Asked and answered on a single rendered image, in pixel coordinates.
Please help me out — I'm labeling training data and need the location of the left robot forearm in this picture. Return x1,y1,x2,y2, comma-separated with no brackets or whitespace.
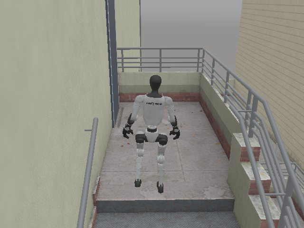
124,113,134,131

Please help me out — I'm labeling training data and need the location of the right robot forearm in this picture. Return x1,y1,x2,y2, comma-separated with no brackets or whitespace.
171,116,179,132

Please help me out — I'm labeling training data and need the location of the robot right hand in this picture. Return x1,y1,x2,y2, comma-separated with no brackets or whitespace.
170,130,180,140

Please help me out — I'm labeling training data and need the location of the robot left shin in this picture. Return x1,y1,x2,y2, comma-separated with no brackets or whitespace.
135,149,143,181

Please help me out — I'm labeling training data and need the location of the right robot upper arm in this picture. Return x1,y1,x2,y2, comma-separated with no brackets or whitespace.
164,96,175,123

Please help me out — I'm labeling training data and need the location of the left robot thigh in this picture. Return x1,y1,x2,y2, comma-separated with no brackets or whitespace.
135,131,145,157

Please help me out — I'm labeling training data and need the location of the left robot upper arm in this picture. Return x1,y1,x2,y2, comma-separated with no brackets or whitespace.
130,95,145,121

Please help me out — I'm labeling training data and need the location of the robot left hand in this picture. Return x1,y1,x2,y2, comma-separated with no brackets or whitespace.
123,128,133,139

